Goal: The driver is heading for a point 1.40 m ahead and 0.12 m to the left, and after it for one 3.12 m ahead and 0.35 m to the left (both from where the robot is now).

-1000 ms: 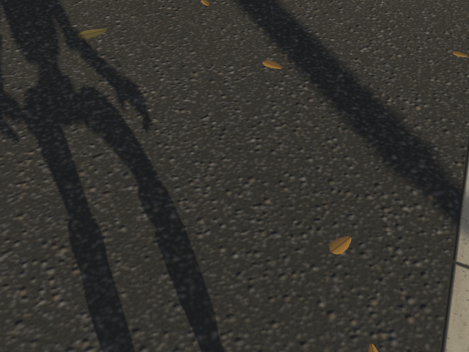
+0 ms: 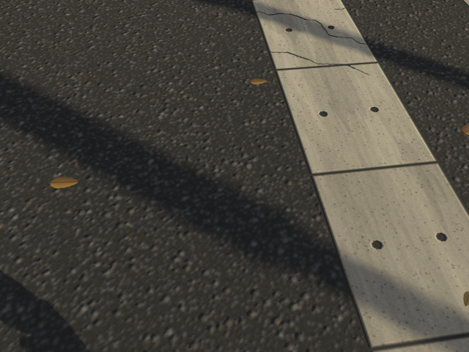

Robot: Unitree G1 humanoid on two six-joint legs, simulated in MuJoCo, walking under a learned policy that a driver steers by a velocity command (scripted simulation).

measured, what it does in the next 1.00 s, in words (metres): walks ahead: right foot, then left foot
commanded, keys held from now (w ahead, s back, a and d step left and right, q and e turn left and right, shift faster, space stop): w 1.00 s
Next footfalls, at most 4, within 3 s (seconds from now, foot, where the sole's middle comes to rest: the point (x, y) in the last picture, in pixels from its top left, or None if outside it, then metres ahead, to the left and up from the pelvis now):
0.34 right None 0.35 -0.16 -0.78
0.84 left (210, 297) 0.65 0.08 -0.78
1.38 right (285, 218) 0.94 -0.17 -0.78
1.94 left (215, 155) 1.23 0.07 -0.78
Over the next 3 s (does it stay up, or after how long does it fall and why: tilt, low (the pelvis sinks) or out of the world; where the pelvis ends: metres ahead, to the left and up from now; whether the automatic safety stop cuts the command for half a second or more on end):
stays up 1.61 0.18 0.00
